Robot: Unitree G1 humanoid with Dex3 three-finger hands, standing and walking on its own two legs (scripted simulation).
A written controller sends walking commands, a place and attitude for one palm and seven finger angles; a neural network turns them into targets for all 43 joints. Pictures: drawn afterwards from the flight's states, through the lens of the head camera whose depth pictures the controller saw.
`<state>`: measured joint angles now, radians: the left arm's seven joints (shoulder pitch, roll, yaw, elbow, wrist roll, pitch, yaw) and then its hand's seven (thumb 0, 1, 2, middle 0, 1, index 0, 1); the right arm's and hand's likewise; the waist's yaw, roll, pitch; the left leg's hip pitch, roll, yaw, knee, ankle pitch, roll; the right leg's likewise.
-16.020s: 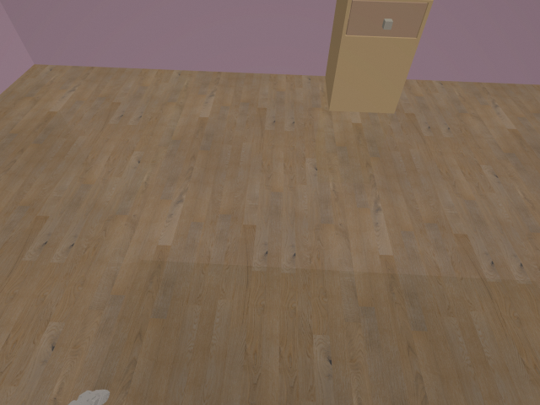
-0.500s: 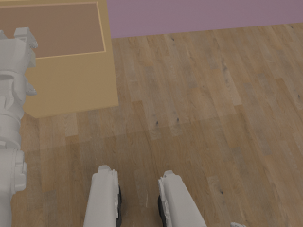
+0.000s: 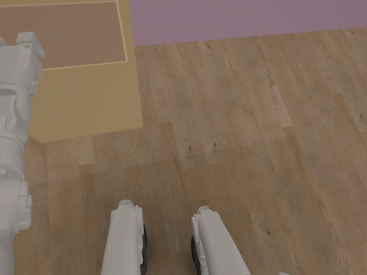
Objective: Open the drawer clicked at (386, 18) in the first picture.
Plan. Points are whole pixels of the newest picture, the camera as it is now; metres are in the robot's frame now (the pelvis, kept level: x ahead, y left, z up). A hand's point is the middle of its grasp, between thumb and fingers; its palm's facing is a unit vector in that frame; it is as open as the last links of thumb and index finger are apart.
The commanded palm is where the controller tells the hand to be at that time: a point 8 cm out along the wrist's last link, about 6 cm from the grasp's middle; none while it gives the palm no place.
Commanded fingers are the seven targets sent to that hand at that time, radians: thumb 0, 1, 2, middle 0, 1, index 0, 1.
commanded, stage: pull the drawer open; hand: left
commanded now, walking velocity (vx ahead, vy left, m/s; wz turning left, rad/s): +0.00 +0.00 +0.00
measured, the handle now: (26, 58) +0.55 +0.32 +0.00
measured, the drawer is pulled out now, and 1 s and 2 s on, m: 0.00 0.07 0.14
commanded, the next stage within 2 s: none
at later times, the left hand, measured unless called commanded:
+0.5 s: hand (26, 91) +0.49 +0.31 -0.02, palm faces -0.05 -0.05 -1.00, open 7.9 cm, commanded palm +0.47 +0.28 +0.03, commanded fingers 0.00 0.90 0.90 -0.40 -1.35 -0.40 -1.35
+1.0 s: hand (26, 110) +0.44 +0.31 -0.02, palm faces -0.03 -0.05 -1.00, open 7.8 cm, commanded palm +0.42 +0.28 +0.03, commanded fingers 0.00 0.90 0.90 -0.40 -1.35 -0.40 -1.35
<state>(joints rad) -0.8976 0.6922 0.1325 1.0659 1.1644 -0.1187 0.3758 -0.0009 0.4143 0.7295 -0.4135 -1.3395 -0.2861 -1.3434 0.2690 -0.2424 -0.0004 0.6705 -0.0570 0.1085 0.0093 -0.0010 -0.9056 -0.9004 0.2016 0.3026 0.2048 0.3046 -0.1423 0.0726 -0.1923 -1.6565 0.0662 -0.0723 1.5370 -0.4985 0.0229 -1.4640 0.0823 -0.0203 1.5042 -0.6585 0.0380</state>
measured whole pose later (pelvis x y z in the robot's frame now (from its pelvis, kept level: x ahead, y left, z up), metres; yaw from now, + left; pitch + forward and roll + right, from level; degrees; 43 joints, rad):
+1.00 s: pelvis +0.02 +0.00 +0.03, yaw +1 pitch +31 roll -6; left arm -0.58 0.51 0.13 0.89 1.14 -0.13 0.49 0.03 0.43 0.71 -0.42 -1.35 -0.29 -1.35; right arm 0.21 -0.24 -0.05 0.67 -0.06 0.14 0.02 0.00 -0.91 -0.90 0.20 0.30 0.20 0.30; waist -0.07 0.06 -0.20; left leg -1.46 0.06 -0.04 1.42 -0.51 0.03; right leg -1.28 0.07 0.01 1.39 -0.65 0.04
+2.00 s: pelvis +0.02 +0.00 +0.05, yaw +2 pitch +28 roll -5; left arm -0.33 0.42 0.08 0.73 1.13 -0.11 0.57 0.03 0.43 0.71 -0.42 -1.35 -0.30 -1.35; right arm 0.17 -0.23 -0.06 0.68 -0.06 0.13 0.02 0.00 -0.91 -0.90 0.20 0.30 0.20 0.30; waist -0.03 0.06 -0.21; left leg -1.38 0.06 -0.03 1.38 -0.50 0.02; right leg -1.21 0.06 0.01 1.36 -0.64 0.03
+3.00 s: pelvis +0.02 +0.00 +0.05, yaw +2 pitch +26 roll -5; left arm -0.10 0.37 0.04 0.54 1.13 -0.07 0.60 0.04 0.45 0.69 -0.42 -1.35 -0.30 -1.35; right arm 0.14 -0.22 -0.05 0.65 -0.06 0.11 0.01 0.00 -0.91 -0.90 0.20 0.30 0.20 0.30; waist -0.01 0.05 -0.22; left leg -1.33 0.06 -0.03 1.37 -0.50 0.02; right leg -1.16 0.06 0.01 1.34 -0.64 0.03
